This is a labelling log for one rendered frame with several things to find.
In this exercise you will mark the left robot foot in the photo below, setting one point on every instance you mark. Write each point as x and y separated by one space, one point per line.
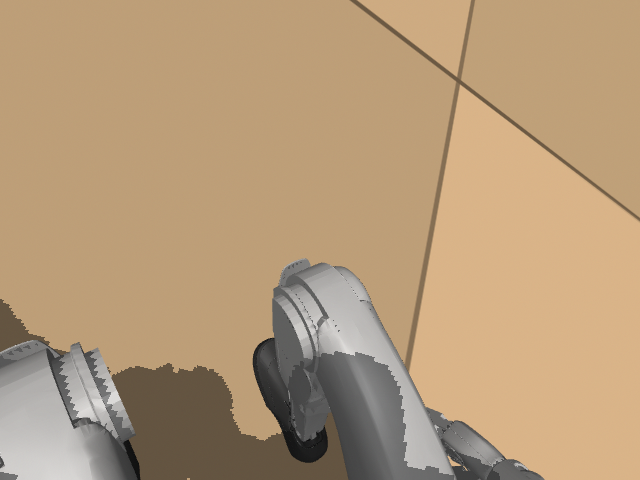
132 458

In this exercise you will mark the right robot arm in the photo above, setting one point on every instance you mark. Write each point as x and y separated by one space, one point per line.
511 469

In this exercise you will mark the right robot hand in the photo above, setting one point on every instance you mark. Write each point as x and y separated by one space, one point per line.
466 447

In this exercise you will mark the right robot foot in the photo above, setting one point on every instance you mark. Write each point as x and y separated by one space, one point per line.
275 395

